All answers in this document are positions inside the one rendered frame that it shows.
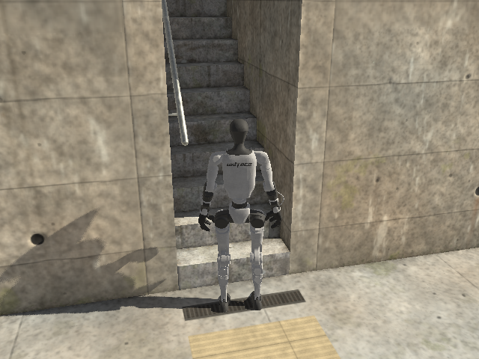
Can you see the stairs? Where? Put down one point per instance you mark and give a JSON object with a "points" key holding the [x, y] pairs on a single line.
{"points": [[211, 84]]}

